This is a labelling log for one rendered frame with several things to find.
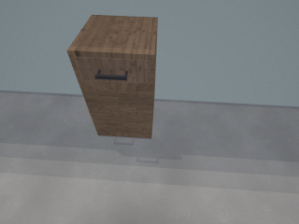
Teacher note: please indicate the drawer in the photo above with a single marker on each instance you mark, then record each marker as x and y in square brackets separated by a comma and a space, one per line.
[138, 71]

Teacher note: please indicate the handle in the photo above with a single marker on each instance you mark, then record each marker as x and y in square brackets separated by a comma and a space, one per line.
[111, 77]

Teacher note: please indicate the cabinet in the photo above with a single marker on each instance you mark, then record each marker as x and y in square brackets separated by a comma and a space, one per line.
[122, 109]

